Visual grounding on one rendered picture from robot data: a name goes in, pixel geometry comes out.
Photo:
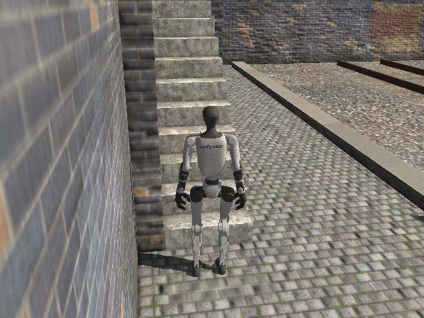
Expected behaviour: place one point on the stairs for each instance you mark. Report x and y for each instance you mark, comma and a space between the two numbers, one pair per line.
189, 77

